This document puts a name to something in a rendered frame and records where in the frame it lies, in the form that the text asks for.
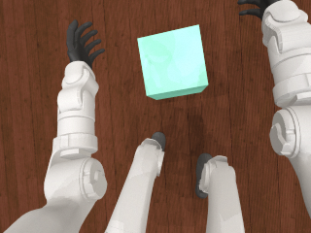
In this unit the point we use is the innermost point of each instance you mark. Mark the robot right forearm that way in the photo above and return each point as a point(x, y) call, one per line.
point(287, 36)

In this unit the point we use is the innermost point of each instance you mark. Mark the left robot upper arm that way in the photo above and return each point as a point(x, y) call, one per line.
point(71, 188)

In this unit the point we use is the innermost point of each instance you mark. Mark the right robot upper arm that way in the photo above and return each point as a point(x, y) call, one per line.
point(290, 135)

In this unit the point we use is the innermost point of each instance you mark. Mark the right robot thigh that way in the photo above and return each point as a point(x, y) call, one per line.
point(224, 209)

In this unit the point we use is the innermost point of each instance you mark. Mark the robot left forearm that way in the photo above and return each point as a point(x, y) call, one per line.
point(75, 115)

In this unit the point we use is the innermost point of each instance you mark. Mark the robot right hand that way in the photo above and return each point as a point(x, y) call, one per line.
point(258, 12)

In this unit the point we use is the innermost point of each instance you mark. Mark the robot left hand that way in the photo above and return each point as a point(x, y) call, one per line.
point(77, 48)

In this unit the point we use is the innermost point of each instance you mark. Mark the carton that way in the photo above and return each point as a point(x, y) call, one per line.
point(173, 63)

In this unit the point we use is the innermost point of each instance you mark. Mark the robot left foot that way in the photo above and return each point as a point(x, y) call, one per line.
point(160, 138)

